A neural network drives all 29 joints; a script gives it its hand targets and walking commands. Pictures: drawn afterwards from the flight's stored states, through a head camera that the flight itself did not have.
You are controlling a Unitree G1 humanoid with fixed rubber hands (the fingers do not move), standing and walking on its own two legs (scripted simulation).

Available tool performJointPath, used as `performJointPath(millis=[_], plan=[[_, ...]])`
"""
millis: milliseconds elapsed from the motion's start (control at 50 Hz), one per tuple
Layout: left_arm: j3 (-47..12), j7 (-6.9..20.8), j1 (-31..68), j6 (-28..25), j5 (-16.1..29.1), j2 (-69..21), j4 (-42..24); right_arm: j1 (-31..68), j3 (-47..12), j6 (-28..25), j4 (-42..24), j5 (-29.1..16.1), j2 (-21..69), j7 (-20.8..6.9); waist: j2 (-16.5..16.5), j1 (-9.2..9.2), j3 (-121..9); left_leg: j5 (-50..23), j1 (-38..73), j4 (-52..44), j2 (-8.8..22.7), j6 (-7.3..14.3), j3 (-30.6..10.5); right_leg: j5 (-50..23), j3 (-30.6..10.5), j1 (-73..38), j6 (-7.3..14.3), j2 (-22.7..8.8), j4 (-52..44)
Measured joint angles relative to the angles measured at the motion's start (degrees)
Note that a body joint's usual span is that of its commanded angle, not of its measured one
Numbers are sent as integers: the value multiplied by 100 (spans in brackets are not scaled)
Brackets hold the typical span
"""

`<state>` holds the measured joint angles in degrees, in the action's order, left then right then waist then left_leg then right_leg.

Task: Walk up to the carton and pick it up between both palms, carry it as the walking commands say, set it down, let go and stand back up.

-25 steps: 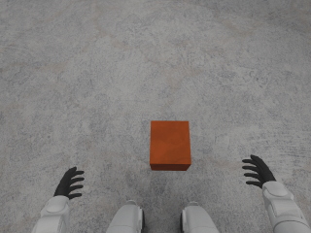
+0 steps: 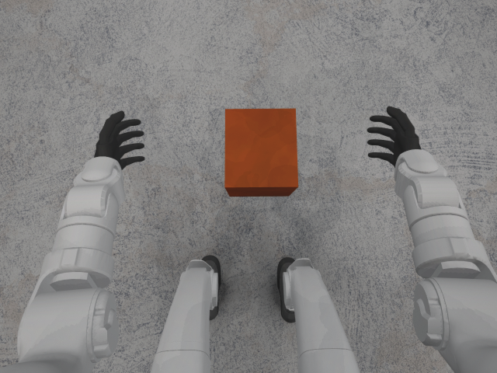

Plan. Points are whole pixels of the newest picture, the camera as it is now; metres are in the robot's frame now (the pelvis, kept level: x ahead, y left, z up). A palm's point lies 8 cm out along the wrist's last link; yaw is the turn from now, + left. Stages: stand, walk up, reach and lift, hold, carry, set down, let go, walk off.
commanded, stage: reach and lift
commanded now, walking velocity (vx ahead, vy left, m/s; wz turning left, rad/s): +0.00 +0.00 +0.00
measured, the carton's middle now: (259, 156) +0.54 -0.03 -0.58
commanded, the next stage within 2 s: none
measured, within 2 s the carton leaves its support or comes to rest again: neither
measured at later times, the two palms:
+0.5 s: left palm (155, 100) +0.55 +0.18 -0.16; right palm (364, 92) +0.56 -0.21 -0.16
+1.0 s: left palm (173, 113) +0.55 +0.17 -0.24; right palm (349, 108) +0.56 -0.21 -0.24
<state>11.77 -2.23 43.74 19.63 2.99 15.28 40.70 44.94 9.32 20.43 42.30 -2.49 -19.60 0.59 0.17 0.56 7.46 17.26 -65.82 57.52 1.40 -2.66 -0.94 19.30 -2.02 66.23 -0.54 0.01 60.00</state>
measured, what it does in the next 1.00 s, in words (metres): lowers itself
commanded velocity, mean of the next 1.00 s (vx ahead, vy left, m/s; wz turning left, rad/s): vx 0.00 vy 0.00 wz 0.00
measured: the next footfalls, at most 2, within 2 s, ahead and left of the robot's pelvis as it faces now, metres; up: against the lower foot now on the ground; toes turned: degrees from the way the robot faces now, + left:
none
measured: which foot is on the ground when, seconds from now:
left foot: down 0.00-1.00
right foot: down 0.00-1.00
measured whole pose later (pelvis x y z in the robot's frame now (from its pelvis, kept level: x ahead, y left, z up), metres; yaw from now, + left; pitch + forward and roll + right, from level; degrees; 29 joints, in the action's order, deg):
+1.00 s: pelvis -0.02 +0.01 -0.10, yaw -1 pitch +35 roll +1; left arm 19.0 -7.5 86.5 13.0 -0.7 15.1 52.0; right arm 90.6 16.0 11.3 59.8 1.2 -25.4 0.2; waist 1.3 0.9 24.1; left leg 24.2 -92.8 81.5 -1.3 -3.4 -3.0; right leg 24.9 -4.7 93.5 -2.5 2.0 82.9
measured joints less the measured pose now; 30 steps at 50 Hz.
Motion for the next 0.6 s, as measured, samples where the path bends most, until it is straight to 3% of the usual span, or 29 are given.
performJointPath(millis=[120, 260, 380, 460, 520, 600], plan=[[58, -284, 857, -52, 33, -69, 2, 1046, 122, -242, 417, -122, -200, -92, -45, -16, 112, -89, -549, 36, -42, 35, 40, -89, -75, 572, -45, -13, 57], [308, -417, 1301, -368, -66, -313, 116, 1561, 418, -634, 752, -45, -208, -188, 14, -2, -88, -80, -1196, 126, -67, 61, 4, -99, -72, 1178, -82, -12, 85], [384, -577, 2365, -400, -99, -218, -104, 2660, 572, -710, 627, 8, -369, -186, 14, -49, 870, -34, -1182, 319, -104, 79, 8, -50, -108, 1166, -111, -21, 284], [381, -647, 3277, -324, -62, 0, -411, 3614, 574, -669, 381, -104, -585, -146, 78, -57, 2273, -120, -712, 465, -137, 57, -68, -3, -105, 691, -131, 4, 398], [393, -683, 3617, -173, 132, 143, -429, 3915, 448, -506, 354, -324, -615, -77, 24, -87, 2323, 76, -1028, 574, -171, 54, -55, 20, -152, 1037, -129, 0, 523], [353, -733, 3572, 23, 320, 177, -843, 3791, 340, -269, -157, -402, -574, 38, -2, -96, 2290, 79, -1182, 591, -242, 25, -107, 54, -217, 1214, -140, 11, 578]])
